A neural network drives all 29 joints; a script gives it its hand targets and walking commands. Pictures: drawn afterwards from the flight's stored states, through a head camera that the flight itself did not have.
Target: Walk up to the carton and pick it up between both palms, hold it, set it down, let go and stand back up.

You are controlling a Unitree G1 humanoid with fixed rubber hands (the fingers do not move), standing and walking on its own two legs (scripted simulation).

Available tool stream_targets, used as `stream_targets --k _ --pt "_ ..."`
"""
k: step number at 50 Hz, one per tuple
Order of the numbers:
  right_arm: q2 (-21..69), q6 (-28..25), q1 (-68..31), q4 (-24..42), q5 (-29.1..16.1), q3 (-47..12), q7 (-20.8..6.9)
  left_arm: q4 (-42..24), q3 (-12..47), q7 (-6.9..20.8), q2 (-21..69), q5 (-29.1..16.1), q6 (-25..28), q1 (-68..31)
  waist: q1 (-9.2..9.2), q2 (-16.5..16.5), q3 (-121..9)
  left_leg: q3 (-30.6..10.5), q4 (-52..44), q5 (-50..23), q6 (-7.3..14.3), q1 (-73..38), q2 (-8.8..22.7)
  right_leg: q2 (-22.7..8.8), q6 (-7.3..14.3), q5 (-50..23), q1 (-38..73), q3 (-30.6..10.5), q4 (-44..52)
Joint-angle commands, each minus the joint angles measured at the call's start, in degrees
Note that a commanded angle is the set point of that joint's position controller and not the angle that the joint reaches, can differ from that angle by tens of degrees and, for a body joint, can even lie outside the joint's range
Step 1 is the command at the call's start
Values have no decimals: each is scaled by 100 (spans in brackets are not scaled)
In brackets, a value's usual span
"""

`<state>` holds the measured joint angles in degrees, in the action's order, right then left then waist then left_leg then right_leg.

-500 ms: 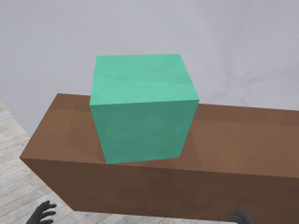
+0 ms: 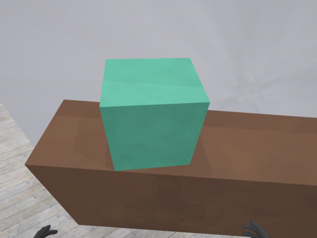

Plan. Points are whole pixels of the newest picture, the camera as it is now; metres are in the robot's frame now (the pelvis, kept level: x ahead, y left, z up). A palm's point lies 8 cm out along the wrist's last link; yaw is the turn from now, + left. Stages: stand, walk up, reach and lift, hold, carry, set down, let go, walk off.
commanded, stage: stand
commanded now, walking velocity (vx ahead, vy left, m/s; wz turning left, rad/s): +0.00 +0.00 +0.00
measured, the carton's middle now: (151, 116) +0.45 +0.04 +0.05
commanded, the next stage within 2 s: none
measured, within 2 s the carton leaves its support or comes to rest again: neither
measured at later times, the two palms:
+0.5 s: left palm out of the picture +0.08 +0.30 -0.10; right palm out of the picture +0.12 -0.27 -0.08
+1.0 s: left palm out of the picture +0.08 +0.30 -0.10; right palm out of the picture +0.11 -0.27 -0.09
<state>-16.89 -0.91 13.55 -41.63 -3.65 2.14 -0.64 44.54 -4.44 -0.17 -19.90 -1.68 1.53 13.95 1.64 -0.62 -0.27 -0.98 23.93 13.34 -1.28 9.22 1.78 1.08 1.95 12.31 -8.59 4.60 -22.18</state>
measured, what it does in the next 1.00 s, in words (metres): stands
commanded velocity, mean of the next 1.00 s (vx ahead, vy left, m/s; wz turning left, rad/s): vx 0.00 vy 0.00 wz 0.00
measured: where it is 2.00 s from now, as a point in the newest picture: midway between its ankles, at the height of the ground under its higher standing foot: outside the picture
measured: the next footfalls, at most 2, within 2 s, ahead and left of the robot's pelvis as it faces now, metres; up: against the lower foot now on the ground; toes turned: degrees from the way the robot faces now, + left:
none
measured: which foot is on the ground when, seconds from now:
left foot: down 0.00-1.00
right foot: down 0.00-1.00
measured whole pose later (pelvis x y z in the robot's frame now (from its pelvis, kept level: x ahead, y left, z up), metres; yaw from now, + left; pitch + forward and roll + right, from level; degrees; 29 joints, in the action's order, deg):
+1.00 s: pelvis +0.00 +0.00 +0.00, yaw +0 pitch -2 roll -1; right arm -16.9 -0.9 13.6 -43.9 -3.6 2.1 -0.6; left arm 48.6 -4.4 0.2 -20.1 -1.7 1.8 13.9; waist 1.6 -0.6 -0.3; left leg -1.0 23.9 13.1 -1.3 9.2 1.8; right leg 1.1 2.0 11.9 -8.4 4.6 -21.8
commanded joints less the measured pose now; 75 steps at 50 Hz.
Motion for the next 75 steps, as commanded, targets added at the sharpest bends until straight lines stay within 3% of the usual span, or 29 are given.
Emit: stream_targets --k 1,23,75 --pt "-1365 -96 -227 65 644 344 103 -84 -128 -15 -1158 405 203 -284 -124 193 269 -395 -247 -477 348 168 392 -833 31 -388 -79 -1049 574" --pt "-1356 -120 -310 -50 582 312 113 142 -98 -1 -1178 340 207 -256 -110 348 232 -427 -296 -709 360 146 459 -863 55 -782 34 -1023 504" --pt "-1369 -131 -448 -337 560 266 134 530 -72 11 -1237 318 186 -425 -117 498 385 -443 -517 -498 316 195 508 -907 101 -593 22 -1051 598"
